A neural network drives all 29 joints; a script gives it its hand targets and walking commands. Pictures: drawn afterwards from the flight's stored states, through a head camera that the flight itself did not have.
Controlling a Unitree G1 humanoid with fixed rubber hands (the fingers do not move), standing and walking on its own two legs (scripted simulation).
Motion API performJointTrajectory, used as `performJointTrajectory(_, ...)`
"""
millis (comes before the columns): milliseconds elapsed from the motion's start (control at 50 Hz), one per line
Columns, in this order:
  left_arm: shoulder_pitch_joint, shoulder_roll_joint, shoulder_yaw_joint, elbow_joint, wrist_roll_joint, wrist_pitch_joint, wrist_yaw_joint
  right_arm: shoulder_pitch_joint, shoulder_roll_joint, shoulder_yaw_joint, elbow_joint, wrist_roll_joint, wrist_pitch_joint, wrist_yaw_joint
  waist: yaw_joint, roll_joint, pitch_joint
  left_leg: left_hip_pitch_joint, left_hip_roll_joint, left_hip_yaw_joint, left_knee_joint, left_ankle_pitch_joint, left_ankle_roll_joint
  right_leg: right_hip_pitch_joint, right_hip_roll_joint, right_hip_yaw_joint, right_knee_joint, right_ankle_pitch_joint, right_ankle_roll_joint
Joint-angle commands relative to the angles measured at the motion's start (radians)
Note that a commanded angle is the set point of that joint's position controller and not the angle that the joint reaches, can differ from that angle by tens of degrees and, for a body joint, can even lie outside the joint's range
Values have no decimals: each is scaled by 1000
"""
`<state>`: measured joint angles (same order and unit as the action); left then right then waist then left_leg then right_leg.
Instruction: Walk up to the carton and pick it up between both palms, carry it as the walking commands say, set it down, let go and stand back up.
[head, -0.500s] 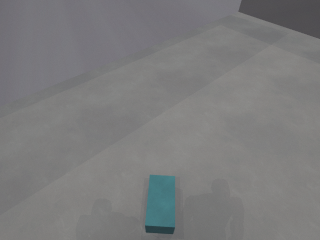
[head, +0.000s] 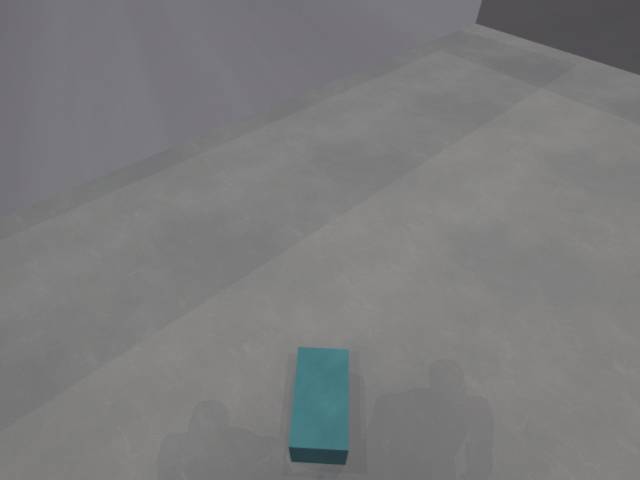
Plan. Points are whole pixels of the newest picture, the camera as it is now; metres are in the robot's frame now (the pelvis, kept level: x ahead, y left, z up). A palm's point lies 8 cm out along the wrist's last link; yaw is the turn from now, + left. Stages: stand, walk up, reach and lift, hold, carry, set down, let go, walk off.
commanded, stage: stand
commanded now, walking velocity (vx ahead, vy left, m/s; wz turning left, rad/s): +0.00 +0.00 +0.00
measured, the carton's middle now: (320, 403) +0.47 +0.02 -0.70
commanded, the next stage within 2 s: reach and lift in 0.44 s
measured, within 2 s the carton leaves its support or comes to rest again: neither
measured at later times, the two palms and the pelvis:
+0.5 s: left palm out of the picture -0.01 +0.21 -0.15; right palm out of the picture -0.03 -0.22 -0.15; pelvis -0.01 -0.01 +0.00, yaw +0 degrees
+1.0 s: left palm out of the picture +0.12 +0.21 -0.18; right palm out of the picture +0.13 -0.20 -0.18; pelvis -0.02 +0.00 -0.05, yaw +1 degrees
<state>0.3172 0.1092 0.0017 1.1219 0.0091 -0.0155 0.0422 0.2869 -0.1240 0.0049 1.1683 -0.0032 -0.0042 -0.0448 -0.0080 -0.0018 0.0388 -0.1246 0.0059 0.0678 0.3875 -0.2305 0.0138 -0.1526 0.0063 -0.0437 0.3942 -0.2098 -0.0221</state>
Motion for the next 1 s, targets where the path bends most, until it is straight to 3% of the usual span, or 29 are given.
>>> performJointTrajectory(0, 71, 93, 18, -31, 1, -10, 6, 72, -87, -13, -13, -1, -6, -6, -1, -12, 37, -23, 108, -95, -56, 89, 9, -53, -117, 114, -84, 57, -17)
performJointTrajectory(200, 64, 109, 22, -37, 3, -8, 5, 69, -105, -15, -17, -2, -6, -5, -2, 17, 57, -49, 115, -100, -67, 66, 5, -61, -111, 112, -75, 48, -18)
performJointTrajectory(420, 61, 118, 26, -45, 7, -11, 3, 58, -114, -14, -28, -1, -6, -2, 1, -8, 53, -50, 114, -93, -54, 50, 3, -73, -113, 119, -82, 17, -21)
performJointTrajectory(440, -290, 263, -57, -396, -147, 41, -8, -293, -243, 26, -379, 117, 33, 25, -57, -38, -131, -279, 46, -104, 179, -277, 59, -361, -44, 97, 145, -380, -55)
performJointTrajectory(460, -641, 271, -80, -697, -157, 112, -5, -644, -220, 27, -653, 134, 89, 9, -73, -61, -136, -295, 44, -91, 236, -341, 30, -389, -46, 103, 177, -416, -38)
performJointTrajectory(480, -687, 260, -54, -628, -138, 197, -3, -665, -202, 40, -608, 106, 177, 4, -63, -43, -88, -318, 41, -70, 246, -346, 1, -370, -39, 90, 161, -426, -24)
performJointTrajectory(500, -601, 265, -36, -623, -126, 266, -4, -625, -179, 62, -642, 131, 250, -5, -9, -49, -109, -337, 49, -59, 269, -265, 5, -384, -59, 45, 179, -362, -32)
performJointTrajectory(520, -482, 230, -34, -548, -99, 338, -3, -563, -135, 94, -638, 124, 327, -10, 24, -3, -94, -385, 29, -45, 268, -169, 17, -417, -59, 35, 183, -245, -29)
performJointTrajectory(540, -407, 255, -22, -574, -103, 416, -1, -462, -133, 109, -671, 127, 410, -16, 44, -6, -109, -390, 9, -50, 237, -126, 38, -387, -42, 54, 187, -167, -28)
performJointTrajectory(560, -334, 285, -12, -586, -106, 509, -10, -353, -146, 95, -638, 150, 508, -3, 43, -7, -135, -379, -6, -49, 220, -174, 41, -340, -42, 78, 172, -191, -27)
performJointTrajectory(580, -286, 278, -12, -598, -107, 582, -23, -304, -157, 93, -631, 178, 583, 22, 37, 14, -177, -364, -4, -54, 208, -295, 52, -298, -41, 82, 167, -296, -23)
performJointTrajectory(600, -251, 257, -17, -617, -107, 640, -21, -218, -183, 68, -601, 150, 646, 33, 17, 36, -189, -340, 2, -76, 201, -281, 56, -279, -28, 81, 182, -237, -21)
performJointTrajectory(640, -145, 201, -14, -579, -65, 676, -37, -118, -174, 18, -608, 66, 686, 21, 14, 26, -216, -352, -27, -86, 222, -46, 33, -223, 4, 92, 201, -25, -29)
performJointTrajectory(660, -93, 188, -2, -572, -33, 665, -50, -67, -160, -21, -612, 18, 673, 20, -4, 2, -209, -331, -32, -91, 215, 24, 27, -206, 22, 82, 205, 70, -25)
performJointTrajectory(700, -58, 155, 10, -582, 14, 634, -65, -81, -122, -44, -626, -8, 640, 31, -2, -15, -189, -312, -35, -93, 228, 102, 29, -217, 22, 79, 216, 152, -13)
performJointTrajectory(780, -221, 142, 66, -704, 52, 519, -89, -221, -84, -71, -749, -48, 533, 61, -1, 0, -193, -408, -30, -73, 276, 73, 23, -311, 11, 78, 265, 100, -1)
performJointTrajectory(900, -422, 141, 108, -881, 36, 347, -88, -364, -54, -106, -873, -31, 367, 62, -6, 13, -486, -439, -44, -91, 463, 271, -5, -383, 7, 84, 436, 315, 4)
performJointTrajectory(980, -402, 128, 104, -873, 16, 361, -74, -358, -103, -140, -919, -10, 360, 41, -25, 20, -646, -414, -40, -120, 518, 334, -25, -400, 22, 62, 474, 373, 9)
